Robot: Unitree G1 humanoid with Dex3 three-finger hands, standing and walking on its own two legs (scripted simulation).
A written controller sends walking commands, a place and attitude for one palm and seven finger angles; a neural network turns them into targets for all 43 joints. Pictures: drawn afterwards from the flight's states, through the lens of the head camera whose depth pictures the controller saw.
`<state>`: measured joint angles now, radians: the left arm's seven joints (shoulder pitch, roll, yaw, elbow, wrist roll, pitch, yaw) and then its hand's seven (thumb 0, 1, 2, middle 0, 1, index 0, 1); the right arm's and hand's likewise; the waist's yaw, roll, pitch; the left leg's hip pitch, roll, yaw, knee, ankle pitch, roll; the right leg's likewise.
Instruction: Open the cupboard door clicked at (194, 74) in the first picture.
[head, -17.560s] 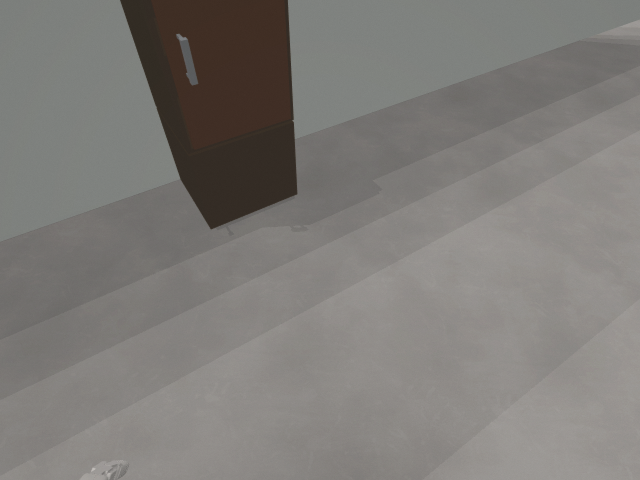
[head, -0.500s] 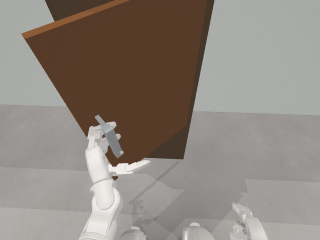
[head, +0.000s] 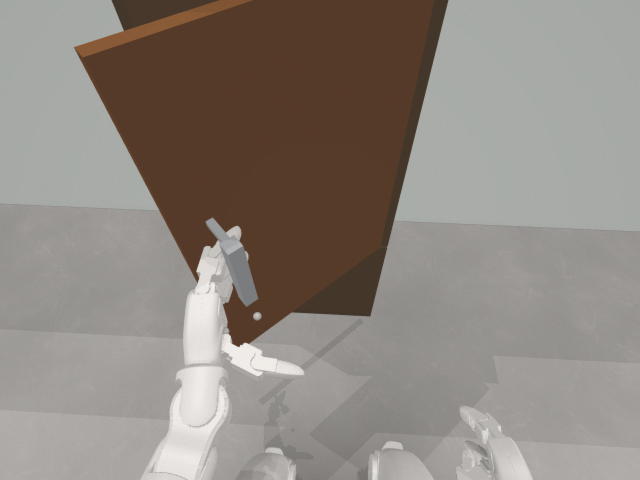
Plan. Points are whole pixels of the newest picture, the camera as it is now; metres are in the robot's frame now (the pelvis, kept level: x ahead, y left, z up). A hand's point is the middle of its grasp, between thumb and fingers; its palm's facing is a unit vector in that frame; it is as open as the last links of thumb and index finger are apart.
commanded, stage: slide the hand sideways off the handle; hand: left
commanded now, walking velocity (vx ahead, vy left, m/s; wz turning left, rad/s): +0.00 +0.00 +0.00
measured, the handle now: (232, 263) +0.37 +0.14 +0.05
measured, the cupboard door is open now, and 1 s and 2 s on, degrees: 43 44 44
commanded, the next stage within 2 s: draw the hand back to the body in 1.08 s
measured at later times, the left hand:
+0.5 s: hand (233, 342) +0.27 +0.12 +0.04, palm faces -0.06 -1.00 -0.02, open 16.3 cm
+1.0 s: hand (186, 381) +0.23 +0.16 +0.04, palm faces -0.03 -1.00 -0.05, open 16.3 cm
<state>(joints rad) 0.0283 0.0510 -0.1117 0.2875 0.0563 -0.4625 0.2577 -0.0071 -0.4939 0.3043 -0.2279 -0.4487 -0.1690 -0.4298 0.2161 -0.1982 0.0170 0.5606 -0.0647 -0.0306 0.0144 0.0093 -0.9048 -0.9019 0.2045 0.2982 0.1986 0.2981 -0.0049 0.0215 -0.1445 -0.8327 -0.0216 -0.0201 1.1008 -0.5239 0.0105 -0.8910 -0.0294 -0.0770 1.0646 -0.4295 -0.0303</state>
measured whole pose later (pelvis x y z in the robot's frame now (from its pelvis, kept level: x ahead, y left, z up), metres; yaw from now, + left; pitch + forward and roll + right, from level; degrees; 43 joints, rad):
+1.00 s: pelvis +0.02 +0.00 -0.02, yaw +0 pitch +18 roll -2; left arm 0.50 0.20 0.07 -0.15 -0.21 -0.39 -0.19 -0.01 -0.50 0.30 -0.15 -0.30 -0.15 -0.30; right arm 0.25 -0.23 0.02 0.42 0.00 -0.08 -0.04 0.01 -0.90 -0.90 0.20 0.30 0.20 0.30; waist 0.01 0.03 -0.17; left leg -0.92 -0.01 -0.04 1.22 -0.61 0.01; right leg -0.96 -0.02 -0.10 1.16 -0.51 -0.03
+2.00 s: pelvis +0.04 +0.02 +0.06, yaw -1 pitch +2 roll -2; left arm 0.59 0.32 0.19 -0.38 -0.05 -0.02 0.13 0.00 -0.05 0.49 -0.17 -0.30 -0.17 -0.30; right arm 0.28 -0.22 0.06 0.52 0.01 -0.11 -0.11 0.01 -0.90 -0.90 0.21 0.30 0.20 0.30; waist 0.05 0.07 -0.08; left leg -0.32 -0.01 -0.01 0.71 -0.42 0.04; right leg -0.37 -0.01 -0.06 0.65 -0.32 0.00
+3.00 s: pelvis +0.03 +0.01 +0.08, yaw -3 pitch -2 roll -1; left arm 0.45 0.34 0.39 -0.36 -0.04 -0.14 0.11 0.02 0.89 0.90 -0.21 -0.30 -0.21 -0.30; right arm 0.18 -0.23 0.03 0.62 -0.01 -0.09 -0.06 0.01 -0.90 -0.90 0.21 0.30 0.20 0.30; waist 0.05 0.07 0.00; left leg -0.11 0.01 0.02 0.43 -0.28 0.02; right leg -0.16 0.03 -0.03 0.34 -0.15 -0.01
